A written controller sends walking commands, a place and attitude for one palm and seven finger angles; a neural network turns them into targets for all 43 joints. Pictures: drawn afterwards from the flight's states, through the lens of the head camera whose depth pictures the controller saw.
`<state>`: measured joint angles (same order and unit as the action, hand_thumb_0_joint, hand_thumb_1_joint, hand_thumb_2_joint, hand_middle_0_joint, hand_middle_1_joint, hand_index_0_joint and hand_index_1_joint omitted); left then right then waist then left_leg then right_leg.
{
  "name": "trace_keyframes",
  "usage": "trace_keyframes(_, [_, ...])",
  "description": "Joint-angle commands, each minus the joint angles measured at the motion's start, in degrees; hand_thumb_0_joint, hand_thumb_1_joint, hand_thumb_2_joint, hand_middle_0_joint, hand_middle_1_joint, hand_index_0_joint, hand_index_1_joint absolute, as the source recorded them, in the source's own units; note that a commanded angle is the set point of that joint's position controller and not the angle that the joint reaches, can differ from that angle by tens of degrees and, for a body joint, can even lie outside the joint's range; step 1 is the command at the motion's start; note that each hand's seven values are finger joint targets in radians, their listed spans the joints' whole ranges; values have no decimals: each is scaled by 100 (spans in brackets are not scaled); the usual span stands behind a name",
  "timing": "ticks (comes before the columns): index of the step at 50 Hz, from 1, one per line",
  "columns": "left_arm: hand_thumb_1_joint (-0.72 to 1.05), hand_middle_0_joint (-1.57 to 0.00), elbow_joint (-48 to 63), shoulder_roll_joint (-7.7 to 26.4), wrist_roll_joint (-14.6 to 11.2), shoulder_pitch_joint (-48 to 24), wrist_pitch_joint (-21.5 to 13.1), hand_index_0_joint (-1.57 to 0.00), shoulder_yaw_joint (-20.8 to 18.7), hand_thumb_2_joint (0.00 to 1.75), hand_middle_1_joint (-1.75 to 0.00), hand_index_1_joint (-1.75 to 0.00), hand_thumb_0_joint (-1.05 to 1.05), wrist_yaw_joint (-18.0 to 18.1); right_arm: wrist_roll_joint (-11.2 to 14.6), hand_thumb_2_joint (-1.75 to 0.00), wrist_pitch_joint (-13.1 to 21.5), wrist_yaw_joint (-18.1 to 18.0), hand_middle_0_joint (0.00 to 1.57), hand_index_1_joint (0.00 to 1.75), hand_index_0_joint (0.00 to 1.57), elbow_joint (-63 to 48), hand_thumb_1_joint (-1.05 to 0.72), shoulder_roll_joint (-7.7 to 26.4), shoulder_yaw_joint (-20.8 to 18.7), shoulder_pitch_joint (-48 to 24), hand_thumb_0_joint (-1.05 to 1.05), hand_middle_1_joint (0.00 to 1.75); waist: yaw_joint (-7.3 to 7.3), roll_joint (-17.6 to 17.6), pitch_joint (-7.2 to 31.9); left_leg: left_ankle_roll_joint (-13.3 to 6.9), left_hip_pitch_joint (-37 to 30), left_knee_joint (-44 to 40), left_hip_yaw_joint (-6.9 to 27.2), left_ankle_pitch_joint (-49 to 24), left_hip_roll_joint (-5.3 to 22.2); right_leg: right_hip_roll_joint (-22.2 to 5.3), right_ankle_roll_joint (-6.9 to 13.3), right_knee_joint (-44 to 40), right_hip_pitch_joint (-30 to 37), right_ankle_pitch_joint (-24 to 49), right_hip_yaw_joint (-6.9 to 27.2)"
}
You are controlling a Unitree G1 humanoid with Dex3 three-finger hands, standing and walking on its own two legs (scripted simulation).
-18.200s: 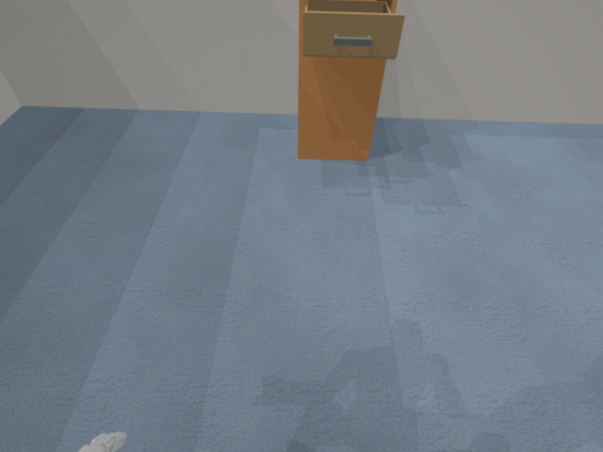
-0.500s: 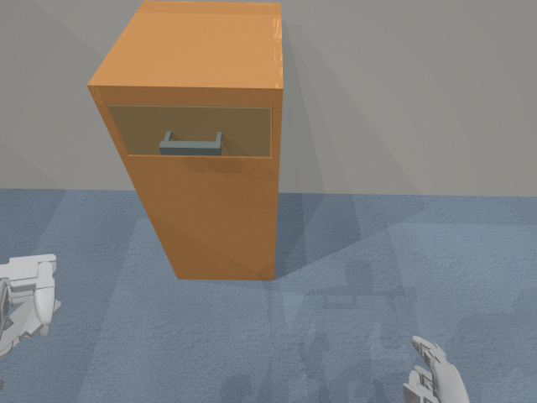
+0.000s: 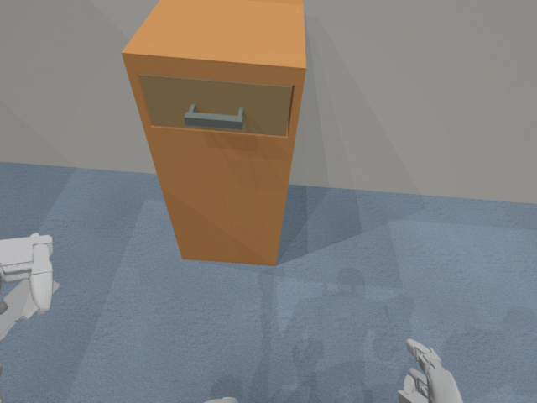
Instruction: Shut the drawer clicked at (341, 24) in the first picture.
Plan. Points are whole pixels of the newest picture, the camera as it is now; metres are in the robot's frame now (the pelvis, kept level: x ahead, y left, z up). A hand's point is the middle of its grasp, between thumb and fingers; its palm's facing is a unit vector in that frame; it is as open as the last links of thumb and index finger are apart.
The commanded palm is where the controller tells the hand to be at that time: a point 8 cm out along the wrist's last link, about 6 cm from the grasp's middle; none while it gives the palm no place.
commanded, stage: step back with the hand held close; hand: left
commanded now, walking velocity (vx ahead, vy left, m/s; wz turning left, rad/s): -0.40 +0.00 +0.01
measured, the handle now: (215, 115) +0.71 +0.16 +0.01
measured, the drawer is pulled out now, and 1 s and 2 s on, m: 0.00 0.00 0.00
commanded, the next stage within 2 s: stop stepping back and stand still in 0.46 s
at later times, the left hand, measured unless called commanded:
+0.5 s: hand out of the picture +0.09 +0.20 +0.20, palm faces +0.31 -0.80 -0.51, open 3.2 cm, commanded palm +0.05 +0.24 +0.19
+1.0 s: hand out of the picture -0.04 +0.21 +0.19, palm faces +0.41 -0.83 -0.36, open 3.2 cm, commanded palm -0.10 +0.25 +0.19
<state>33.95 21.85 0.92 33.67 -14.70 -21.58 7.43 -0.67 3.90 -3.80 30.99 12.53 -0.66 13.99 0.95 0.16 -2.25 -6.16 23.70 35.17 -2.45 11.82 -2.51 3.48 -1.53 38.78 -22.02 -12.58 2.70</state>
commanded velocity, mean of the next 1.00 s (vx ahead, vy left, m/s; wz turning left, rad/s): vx -0.09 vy -0.01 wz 0.03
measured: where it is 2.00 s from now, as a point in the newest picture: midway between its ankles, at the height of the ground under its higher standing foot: outside the picture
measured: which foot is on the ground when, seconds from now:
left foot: down 0.00-0.36, up 0.38-0.54, down 0.56-0.78, up 0.80-0.96, down 0.98-1.00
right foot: up 0.00-0.04, down 0.06-0.98, up 1.00-1.00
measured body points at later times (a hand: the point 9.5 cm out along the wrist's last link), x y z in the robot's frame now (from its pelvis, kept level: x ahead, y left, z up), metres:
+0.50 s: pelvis -0.10 -0.04 +0.01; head -0.10 -0.02 +0.46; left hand +0.06 +0.24 +0.23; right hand +0.05 -0.29 -0.06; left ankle -0.07 +0.07 -0.69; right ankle -0.14 -0.13 -0.72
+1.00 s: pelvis -0.25 -0.02 +0.00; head -0.27 -0.01 +0.45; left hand -0.07 +0.26 +0.21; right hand -0.11 -0.28 -0.07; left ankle -0.22 +0.11 -0.73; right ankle -0.16 -0.14 -0.71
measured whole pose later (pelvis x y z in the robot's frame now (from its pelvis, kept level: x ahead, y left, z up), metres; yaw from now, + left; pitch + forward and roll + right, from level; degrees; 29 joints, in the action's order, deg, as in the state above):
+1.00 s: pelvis -0.25 -0.02 +0.00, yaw -4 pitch -1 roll +0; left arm 30.7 20.3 -1.2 30.0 -11.6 -22.1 10.1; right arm -0.5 4.8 -4.8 34.8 13.4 -0.2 14.7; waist 0.6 -0.8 3.7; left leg -1.9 17.4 35.5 -0.1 22.0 1.3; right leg -0.7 0.7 44.1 -28.6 -25.6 -2.6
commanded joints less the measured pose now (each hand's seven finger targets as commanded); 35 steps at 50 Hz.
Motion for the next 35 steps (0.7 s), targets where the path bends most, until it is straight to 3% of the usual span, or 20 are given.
trace_keyframes(1, [90, -140, 1216, 914, -43, 52, -443, -140, -903, 90, -160, -160, 0, 155, -39, -90, 430, -67, 20, 30, 20, -915, -90, 764, -336, -690, 0, 30, -89, 577, 508, -299, 1927, -2389, 1877, 2136, 1784, 107, 33, 800, 2103, -387, 112])
trace_keyframes(5, [90, -140, 1058, 727, -216, 311, -544, -140, -693, 90, -160, -160, 0, 62, -100, -90, 544, -26, 20, 30, 20, -590, -90, 778, -333, -579, 0, 30, -23, 560, 617, -137, 275, -1919, 1648, 183, 1609, 4, 115, -462, 1194, -523, 47])
trace_keyframes(9, [90, -140, 1494, 914, -320, 122, -678, -140, -567, 90, -160, -160, 0, 9, -110, -90, 606, 82, 20, 30, 20, -281, -90, 768, -326, -557, 0, 30, -119, 936, 1790, 95, -2208, -1362, 1333, -3266, 1545, 18, 125, -905, 384, -681, -67])
trace_keyframes(11, [90, -140, 1726, 1031, -363, 396, -642, -140, -681, 90, -160, -160, 0, 17, -124, -90, 595, 147, 20, 30, 20, -338, -90, 720, -300, -579, 0, 30, -170, 1198, 2396, 109, -2903, -1133, 1145, -4156, 1557, -29, 102, -958, 358, -747, -69])
trace_keyframes(12, [90, -140, 1888, 1161, -417, 505, -622, -140, -808, 90, -160, -160, 0, 24, -104, -90, 565, 174, 20, 30, 20, -424, -90, 708, -285, -625, 0, 30, -205, 1086, 2620, 99, -3031, -1039, 1075, -4249, 1550, -62, 68, -1049, 417, -620, -71])
trace_keyframes(14, [90, -140, 2065, 1361, -515, 842, -569, -140, -1090, 90, -160, -160, 0, 25, -41, -90, 469, 199, 20, 30, 20, -644, -90, 700, -270, -749, 0, 30, -240, 741, 2723, 150, -2655, -856, 795, -3578, 1415, -170, 5, -1253, 702, 79, -68])
trace_keyframes(16, [90, -140, 1895, 1537, -630, 1345, -508, -140, -1384, 90, -160, -160, 0, 15, 66, -90, 314, 162, 20, 30, 20, -871, -90, 627, -225, -945, 0, 30, -236, 12, 2374, 366, -1834, -516, 457, -1873, 982, -591, 70, -1642, 804, 1266, 135])
trace_keyframes(18, [90, -140, 1501, 1484, -674, 1199, -445, -140, -1383, 90, -160, -160, 0, 38, 207, -90, 159, 82, 20, 30, 20, -902, -90, 540, -242, -1020, 0, 30, -116, -985, 1396, 635, -1099, 903, 243, 406, 215, -1759, 587, -2446, -310, 1001, 1192])
trace_keyframes(20, [90, -140, 1168, 1355, -605, 747, -352, -140, -1265, 90, -160, -160, 0, 107, 149, -90, 119, 53, 20, 30, 20, -656, -90, 554, -332, -1111, 0, 30, -129, -794, 651, 686, -99, 2489, 702, 1321, 111, -2287, 1066, -2585, -750, 1149, 1521])
trace_keyframes(22, [90, -140, 551, 1142, -455, 411, -202, -140, -976, 90, -160, -160, 0, 108, 48, -90, 28, -31, 20, 30, 20, -569, -90, 311, -190, -1104, 0, 30, -13, -472, 143, 724, 318, 1809, 712, 1151, 386, -1891, 1041, -2109, -232, 2376, 1022])
trace_keyframes(25, [90, -140, 252, 800, -303, -331, -173, -140, -327, 90, -160, -160, 0, 92, 33, -90, 9, -176, 20, 30, 20, -457, -90, 453, -98, -1111, 0, 30, 91, -222, -218, 675, -119, -241, 326, 317, 241, -1222, 568, -1455, 196, 3426, 440])
trace_keyframes(26, [90, -140, 187, 824, -279, -388, -194, -140, -285, 90, -160, -160, 0, 99, 44, -90, 22, -201, 20, 30, 20, -343, -90, 548, -135, -947, 0, 30, 117, -90, -111, 631, -415, -1050, 328, -391, 280, -1001, 368, -1248, 336, 3284, 309])
trace_keyframes(27, [90, -140, 403, 827, -291, -403, -225, -140, -209, 90, -160, -160, 0, 101, 68, -90, 43, -186, 20, 30, 20, -333, -90, 691, -194, -832, 0, 30, 67, 285, 269, 481, -715, -1558, 575, -2014, 666, -693, 92, -944, 588, 2694, 148])
trace_keyframes(28, [90, -140, 724, 942, -252, -477, -284, -140, -245, 90, -160, -160, 0, 98, 87, -90, 67, -152, 20, 30, 20, -419, -90, 765, -268, -709, 0, 30, -18, 527, 777, 264, -1252, -1329, 962, -3357, 1175, -443, -93, -601, 517, 1786, 75])
trace_keyframes(29, [90, -140, 898, 996, -253, -243, -313, -140, -325, 90, -160, -160, 0, 97, 122, -90, 146, -84, 20, 30, 20, -500, -90, 715, -320, -494, 0, 30, -57, 433, 1340, 94, -1853, -1133, 1020, -3619, 1428, -406, -166, -332, 353, 709, 134])
trace_keyframes(30, [90, -140, 927, 1030, -257, 151, -292, -140, -368, 90, -160, -160, 0, 106, 131, -90, 237, -23, 20, 30, 20, -586, -90, 682, -347, -479, 0, 30, -117, 315, 1701, -4, -2170, -1017, 1147, -3329, 1545, -374, -130, -291, 184, 11, 63])
trace_keyframes(31, [90, -140, 1278, 1062, -317, 443, -251, -140, -483, 90, -160, -160, 0, 96, 59, -90, 314, -8, 20, 30, 20, -744, -90, 615, -279, -643, 0, 30, -158, 861, 1921, -115, -1760, -1220, 1523, -2887, 1594, -341, -5, -125, 351, -594, -17])
trace_keyframes(32, [90, -140, 1854, 1200, -335, 259, -208, -140, -567, 90, -160, -160, 0, 90, 13, -90, 377, 0, 20, 30, 20, -815, -90, 657, -232, -737, 0, 30, -155, 1085, 1805, -155, -1231, -1630, 1655, -1872, 1666, -302, 12, 201, 591, -1096, -27])
trace_keyframes(34, [90, -140, 2292, 1293, -308, 241, -196, -140, -812, 90, -160, -160, 0, 189, 29, -90, 484, -13, 20, 30, 20, -849, -90, 665, -193, -785, 0, 30, -159, 1014, 1443, -200, -130, -2054, 1676, 626, 1689, -345, 43, 177, 1224, -1118, -12])
trace_keyframes(35, [90, -140, 2391, 1465, -304, 376, -144, -140, -1029, 90, -160, -160, 0, 250, 72, -90, 505, -29, 20, 30, 20, -867, -90, 676, -182, -727, 0, 30, -166, 781, 1408, -84, 309, -1961, 1427, 1581, 1505, -338, 35, -287, 1739, -720, -19])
